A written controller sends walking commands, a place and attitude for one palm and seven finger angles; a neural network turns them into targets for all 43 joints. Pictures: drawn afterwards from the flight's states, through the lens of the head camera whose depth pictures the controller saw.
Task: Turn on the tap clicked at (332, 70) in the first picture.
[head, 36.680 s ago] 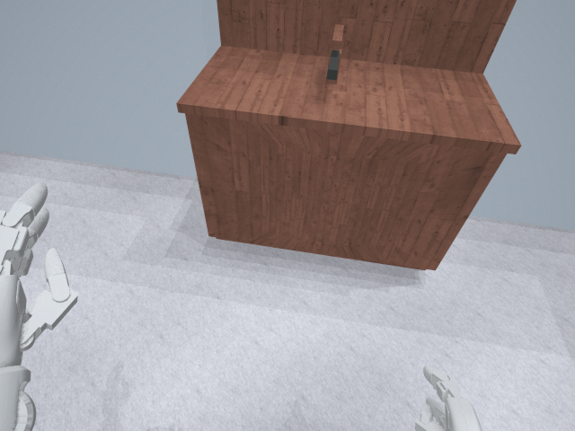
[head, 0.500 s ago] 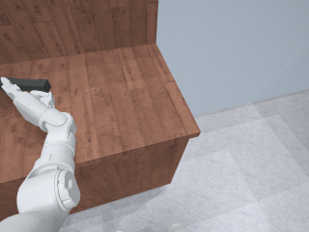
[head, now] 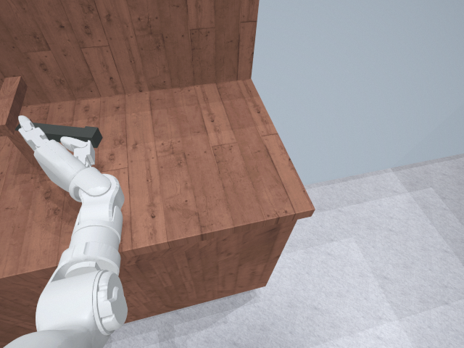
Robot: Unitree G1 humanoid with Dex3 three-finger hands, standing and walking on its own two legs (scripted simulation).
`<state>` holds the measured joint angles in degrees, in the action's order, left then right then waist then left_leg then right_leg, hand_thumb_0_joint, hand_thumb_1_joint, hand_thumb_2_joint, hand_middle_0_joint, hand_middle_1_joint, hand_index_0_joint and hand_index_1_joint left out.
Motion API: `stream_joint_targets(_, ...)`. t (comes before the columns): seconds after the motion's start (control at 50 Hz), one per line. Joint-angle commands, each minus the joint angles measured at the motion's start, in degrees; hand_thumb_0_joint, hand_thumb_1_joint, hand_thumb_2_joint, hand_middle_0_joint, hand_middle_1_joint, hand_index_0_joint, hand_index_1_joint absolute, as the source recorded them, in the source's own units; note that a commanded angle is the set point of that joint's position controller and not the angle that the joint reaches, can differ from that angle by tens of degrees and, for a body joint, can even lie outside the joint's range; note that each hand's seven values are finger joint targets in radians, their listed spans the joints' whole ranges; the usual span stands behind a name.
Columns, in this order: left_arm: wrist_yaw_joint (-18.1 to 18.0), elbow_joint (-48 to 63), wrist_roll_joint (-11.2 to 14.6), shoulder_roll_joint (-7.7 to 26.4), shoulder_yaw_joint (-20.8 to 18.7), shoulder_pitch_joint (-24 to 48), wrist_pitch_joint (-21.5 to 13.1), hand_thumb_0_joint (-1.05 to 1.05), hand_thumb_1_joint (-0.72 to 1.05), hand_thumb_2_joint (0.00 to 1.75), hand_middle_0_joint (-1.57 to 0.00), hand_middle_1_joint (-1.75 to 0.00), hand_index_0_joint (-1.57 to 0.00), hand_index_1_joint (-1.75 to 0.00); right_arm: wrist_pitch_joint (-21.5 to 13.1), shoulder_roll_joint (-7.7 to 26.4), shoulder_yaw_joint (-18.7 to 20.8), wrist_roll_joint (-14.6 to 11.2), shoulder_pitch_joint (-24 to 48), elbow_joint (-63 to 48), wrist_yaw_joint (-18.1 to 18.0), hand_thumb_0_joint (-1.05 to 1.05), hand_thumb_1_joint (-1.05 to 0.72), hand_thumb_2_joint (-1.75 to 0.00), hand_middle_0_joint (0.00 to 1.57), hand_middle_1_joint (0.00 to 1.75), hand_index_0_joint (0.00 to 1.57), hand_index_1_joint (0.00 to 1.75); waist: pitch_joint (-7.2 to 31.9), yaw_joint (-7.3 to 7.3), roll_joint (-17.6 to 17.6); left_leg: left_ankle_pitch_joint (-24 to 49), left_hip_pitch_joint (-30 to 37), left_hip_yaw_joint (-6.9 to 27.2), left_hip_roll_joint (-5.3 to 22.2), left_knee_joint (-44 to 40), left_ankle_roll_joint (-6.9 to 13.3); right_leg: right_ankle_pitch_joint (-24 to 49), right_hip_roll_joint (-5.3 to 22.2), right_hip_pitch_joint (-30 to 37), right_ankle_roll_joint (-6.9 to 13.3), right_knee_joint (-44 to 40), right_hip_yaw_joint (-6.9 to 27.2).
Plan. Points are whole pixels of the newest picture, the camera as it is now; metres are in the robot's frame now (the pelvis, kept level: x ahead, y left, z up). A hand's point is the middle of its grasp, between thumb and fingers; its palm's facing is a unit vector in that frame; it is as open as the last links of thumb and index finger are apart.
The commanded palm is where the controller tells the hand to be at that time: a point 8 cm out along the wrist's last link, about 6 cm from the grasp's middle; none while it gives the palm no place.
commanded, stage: lift the hand up off the lever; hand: left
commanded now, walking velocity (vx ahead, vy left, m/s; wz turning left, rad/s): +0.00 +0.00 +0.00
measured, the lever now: (91, 137) +0.49 +0.27 +0.07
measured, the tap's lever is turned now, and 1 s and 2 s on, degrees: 70 70 70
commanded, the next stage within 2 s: draw the hand back beside the body in 1.70 s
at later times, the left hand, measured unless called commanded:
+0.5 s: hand (87, 143) +0.44 +0.25 +0.10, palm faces +0.81 -0.59 -0.08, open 7.8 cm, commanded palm +0.39 +0.26 +0.11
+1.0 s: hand (82, 140) +0.43 +0.25 +0.12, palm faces +0.80 -0.59 -0.08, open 7.8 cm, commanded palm +0.38 +0.26 +0.13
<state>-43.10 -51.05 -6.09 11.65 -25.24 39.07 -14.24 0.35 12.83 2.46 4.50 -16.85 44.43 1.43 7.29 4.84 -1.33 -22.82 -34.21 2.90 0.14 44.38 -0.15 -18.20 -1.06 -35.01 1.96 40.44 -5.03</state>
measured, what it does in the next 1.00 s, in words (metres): stands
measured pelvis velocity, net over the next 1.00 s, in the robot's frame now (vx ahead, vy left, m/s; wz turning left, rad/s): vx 0.00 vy -0.01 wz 0.01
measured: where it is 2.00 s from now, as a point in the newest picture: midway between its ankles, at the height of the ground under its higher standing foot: outside the picture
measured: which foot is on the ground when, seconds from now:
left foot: down 0.00-1.00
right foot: down 0.00-1.00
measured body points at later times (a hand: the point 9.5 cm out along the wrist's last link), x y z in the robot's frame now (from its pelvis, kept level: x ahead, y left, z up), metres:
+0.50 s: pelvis +0.01 -0.01 +0.01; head +0.05 +0.00 +0.46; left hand +0.40 +0.28 +0.11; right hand +0.07 -0.26 -0.12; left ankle -0.02 +0.12 -0.71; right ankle +0.01 -0.10 -0.71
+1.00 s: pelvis +0.00 -0.01 +0.02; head +0.03 -0.01 +0.46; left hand +0.38 +0.27 +0.13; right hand +0.11 -0.26 -0.11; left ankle -0.02 +0.12 -0.71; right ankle +0.01 -0.10 -0.71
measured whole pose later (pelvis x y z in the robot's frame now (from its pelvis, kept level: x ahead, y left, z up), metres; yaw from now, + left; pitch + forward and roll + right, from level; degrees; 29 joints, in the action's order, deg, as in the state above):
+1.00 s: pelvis +0.00 -0.01 +0.02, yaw +1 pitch +8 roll -1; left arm -41.4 -42.9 -3.4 9.5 -23.0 36.6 -2.9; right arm 0.9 12.6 1.5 2.6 -12.9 44.1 -1.4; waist 5.2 2.4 -1.6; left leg -19.6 -24.1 3.1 0.1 36.2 -0.5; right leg -16.0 -1.1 -25.4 2.4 33.7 -5.1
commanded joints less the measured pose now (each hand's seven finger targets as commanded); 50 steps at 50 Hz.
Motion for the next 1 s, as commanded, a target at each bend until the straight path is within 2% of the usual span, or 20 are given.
stream_joint_targets(0.0, 0.38, 11.82, -0.69, 11.40, 1.28, 22.50, -1.14, 0.00, 0.90, 0.90, -0.15, -0.15, -0.15, -0.15, -0.57, 9.08, 2.53, -0.42, -2.66, -4.24, -0.79, 0.00, -0.90, -0.90, 0.20, 0.30, 0.20, 0.30, 18.72, -0.08, -3.05, 22.58, 8.55, -0.10, -0.77, -5.82, -0.98, 16.09, -0.55, 14.07, -0.04, -4.00, 1.37)
stream_joint_targets(0.06, 0.37, 10.78, -0.08, 10.42, 2.03, 24.17, 0.81, 0.00, 0.90, 0.90, -0.15, -0.15, -0.15, -0.15, -0.28, 8.89, 2.19, -0.87, -1.87, -4.88, -1.11, 0.00, -0.90, -0.90, 0.20, 0.30, 0.20, 0.30, 16.61, 0.43, 0.63, 19.22, 6.63, -0.55, -0.95, -6.97, -0.22, 15.25, -0.19, 15.30, -0.45, -5.13, 1.48)
stream_joint_targets(0.2, -0.65, 14.75, -2.18, 13.61, 0.31, 25.96, -0.40, 0.00, 0.90, 0.90, -0.15, -0.15, -0.15, -0.15, -0.37, 8.41, 2.18, -0.21, -1.27, -4.80, -1.31, 0.00, -0.90, -0.90, 0.20, 0.30, 0.20, 0.30, 18.50, -0.28, -2.25, 20.56, 8.30, -0.70, -0.95, -6.60, 0.01, 16.53, -0.12, 15.95, -0.31, -4.86, 1.87)
stream_joint_targets(0.24, -0.05, 16.37, -2.27, 10.61, 3.34, 26.65, -0.65, 0.00, 0.90, 0.90, -0.15, -0.15, -0.15, -0.15, -0.52, 8.14, 2.26, -0.30, -1.43, -4.97, -1.07, 0.00, -0.90, -0.90, 0.20, 0.30, 0.20, 0.30, 19.91, 0.13, -4.36, 23.37, 10.67, -0.64, -0.89, -6.27, -0.57, 17.61, -0.18, 15.40, -0.09, -4.52, 1.71)
stream_joint_targets(0.3, 0.75, 14.81, -1.31, 10.59, 2.65, 22.88, 1.06, 0.00, 0.90, 0.90, -0.15, -0.15, -0.15, -0.15, -0.34, 8.58, 2.42, -0.52, -1.50, -4.57, -1.28, 0.00, -0.90, -0.90, 0.20, 0.30, 0.20, 0.30, 19.25, -0.21, -3.95, 24.36, 11.11, -0.47, -0.78, -6.54, -0.76, 18.04, -0.38, 15.92, -0.03, -5.14, 1.55)
stream_joint_targets(0.38, 1.43, 13.65, 0.92, 10.93, 2.02, 22.82, 4.13, 0.00, 0.90, 0.90, -0.15, -0.15, -0.15, -0.15, 0.06, 8.87, 2.09, -1.50, -0.96, -5.53, -1.96, 0.00, -0.90, -0.90, 0.20, 0.30, 0.20, 0.30, 16.86, -0.18, 1.80, 19.49, 7.70, -1.39, -1.26, -8.44, 0.53, 18.12, 0.23, 19.90, -0.67, -7.33, 2.13)
stream_joint_targets(0.4, 1.32, 14.45, 0.95, 12.67, 0.32, 22.44, 4.23, 0.00, 0.90, 0.90, -0.15, -0.15, -0.15, -0.15, 0.16, 8.92, 2.12, -1.55, -0.41, -5.22, -2.19, 0.00, -0.90, -0.90, 0.20, 0.30, 0.20, 0.30, 16.40, -0.91, -0.68, 19.46, 8.25, -1.26, -1.23, -8.92, 0.44, 17.55, 0.22, 20.01, -0.49, -7.64, 2.30)
stream_joint_targets(0.42, 1.35, 15.80, 1.09, 10.10, 2.54, 23.38, 4.12, 0.00, 0.90, 0.90, -0.15, -0.15, -0.15, -0.15, -0.05, 8.53, 1.94, -1.47, -0.52, -5.63, -2.06, 0.00, -0.90, -0.90, 0.20, 0.30, 0.20, 0.30, 16.57, -0.37, 0.24, 20.03, 8.83, -1.39, -1.32, -8.95, 0.57, 18.14, 0.16, 19.90, -0.66, -7.61, 2.14)
stream_joint_targets(0.48, 0.73, 19.80, 0.19, 11.48, 1.85, 22.84, 2.95, 0.00, 0.90, 0.90, -0.15, -0.15, -0.15, -0.15, -0.44, 8.19, 2.18, -1.17, -0.44, -5.64, -1.85, 0.00, -0.90, -0.90, 0.20, 0.30, 0.20, 0.30, 18.83, -1.37, -2.38, 23.57, 10.86, -1.66, -1.18, -8.30, 0.35, 21.38, 0.19, 21.07, -0.33, -6.97, 2.25)
stream_joint_targets(0.5, 0.48, 20.83, -0.32, 13.99, -0.35, 21.51, 2.67, 0.00, 0.90, 0.90, -0.15, -0.15, -0.15, -0.15, -0.40, 8.38, 2.30, -0.96, -0.58, -5.37, -1.93, 0.00, -0.90, -0.90, 0.20, 0.30, 0.20, 0.30, 19.40, -2.10, -2.14, 24.79, 10.94, -1.27, -1.13, -8.29, 0.21, 22.03, 0.08, 21.87, -0.20, -6.64, 2.14)
stream_joint_targets(0.58, 1.32, 20.67, -0.45, 11.30, 2.45, 19.87, 4.08, 0.00, 0.90, 0.90, -0.15, -0.15, -0.15, -0.15, -0.37, 8.27, 2.31, -1.35, 0.33, -5.96, -2.00, 0.00, -0.90, -0.90, 0.20, 0.30, 0.20, 0.30, 17.37, -1.36, -0.76, 22.39, 10.23, -2.09, -1.16, -9.00, 0.67, 21.48, 0.51, 22.29, -0.47, -7.65, 2.45)
stream_joint_targets(0.6, 1.48, 20.80, -0.39, 13.56, 0.54, 18.93, 4.61, 0.00, 0.90, 0.90, -0.15, -0.15, -0.15, -0.15, -0.13, 8.47, 2.30, -1.51, 0.74, -5.70, -2.32, 0.00, -0.90, -0.90, 0.20, 0.30, 0.20, 0.30, 16.49, -2.09, -1.89, 22.10, 10.27, -1.70, -1.06, -9.65, 0.53, 20.66, 0.48, 22.73, -0.20, -7.99, 2.47)
stream_joint_targets(0.64, 2.13, 22.11, 0.60, 9.81, 3.81, 20.11, 5.49, 0.00, 0.90, 0.90, -0.15, -0.15, -0.15, -0.15, -0.26, 8.18, 2.13, -1.94, 1.43, -6.17, -2.50, 0.00, -0.90, -0.90, 0.20, 0.30, 0.20, 0.30, 15.96, -1.43, -1.38, 21.79, 11.42, -1.95, -1.10, -10.20, 0.62, 20.33, 0.47, 22.62, -0.33, -8.68, 2.35)
stream_joint_targets(0.7, 2.28, 21.72, 1.31, 10.22, 3.08, 19.49, 6.49, 0.00, 0.90, 0.90, -0.15, -0.15, -0.15, -0.15, -0.51, 8.38, 2.07, -2.07, 2.10, -5.58, -2.90, 0.00, -0.90, -0.90, 0.20, 0.30, 0.20, 0.30, 14.12, -1.63, -1.04, 20.07, 11.52, -1.41, -1.04, -11.09, 0.57, 17.82, 0.33, 22.02, -0.29, -9.64, 2.17)
stream_joint_targets(0.72, 2.39, 21.86, 1.34, 8.14, 5.24, 20.99, 6.58, 0.00, 0.90, 0.90, -0.15, -0.15, -0.15, -0.15, -0.62, 8.25, 1.83, -2.18, 2.37, -5.74, -2.84, 0.00, -0.90, -0.90, 0.20, 0.30, 0.20, 0.30, 13.41, -0.74, -0.66, 19.65, 12.15, -1.38, -1.01, -11.27, 0.59, 17.15, 0.42, 21.04, -0.41, -9.86, 2.09)
stream_joint_targets(0.8, 1.92, 22.22, 1.22, 10.35, 3.04, 19.77, 7.01, 0.00, 0.90, 0.90, -0.15, -0.15, -0.15, -0.15, -0.81, 8.25, 1.87, -2.02, 3.11, -5.44, -3.02, 0.00, -0.90, -0.90, 0.20, 0.30, 0.20, 0.30, 14.03, -2.02, -0.64, 19.86, 12.42, -1.18, -1.15, -11.61, 0.41, 17.07, 0.46, 22.14, -0.21, -10.04, 2.10)
stream_joint_targets(0.82, 2.01, 22.33, 1.30, 8.35, 4.81, 20.49, 7.13, 0.00, 0.90, 0.90, -0.15, -0.15, -0.15, -0.15, -0.84, 8.04, 1.69, -2.09, 3.16, -5.85, -2.93, 0.00, -0.90, -0.90, 0.20, 0.30, 0.20, 0.30, 14.34, -1.67, 0.16, 19.77, 12.50, -1.42, -1.26, -11.79, 0.48, 17.16, 0.56, 22.15, -0.37, -10.03, 2.10)
stream_joint_targets(0.88, 1.84, 21.01, 1.14, 9.28, 4.59, 22.66, 7.86, 0.00, 0.90, 0.90, -0.15, -0.15, -0.15, -0.15, -0.90, 8.00, 1.41, -2.14, 3.81, -5.74, -3.20, 0.00, -0.90, -0.90, 0.20, 0.30, 0.20, 0.30, 12.81, -1.35, 1.23, 17.42, 11.54, -1.54, -1.34, -12.04, 0.80, 15.61, 0.94, 21.85, -0.60, -10.91, 2.51)
stream_joint_targets(0.9, 1.69, 21.10, 0.79, 11.95, 2.32, 22.59, 7.85, 0.00, 0.90, 0.90, -0.15, -0.15, -0.15, -0.15, -0.75, 8.16, 1.55, -2.15, 4.09, -5.40, -3.45, 0.00, -0.90, -0.90, 0.20, 0.30, 0.20, 0.30, 12.43, -1.87, 0.34, 16.36, 11.57, -1.28, -1.18, -12.54, 0.76, 13.78, 0.86, 21.75, -0.50, -11.15, 2.46)
stream_joint_targets(0.98, 1.38, 23.12, 0.58, 11.10, 3.62, 24.93, 7.32, 0.00, 0.90, 0.90, -0.15, -0.15, -0.15, -0.15, -1.09, 7.70, 1.43, -1.91, 4.31, -5.80, -3.51, 0.00, -0.90, -0.90, 0.20, 0.30, 0.20, 0.30, 15.59, -1.66, -0.62, 18.06, 13.01, -1.69, -1.30, -12.00, 0.75, 15.97, 0.94, 22.72, -0.54, -10.69, 2.71)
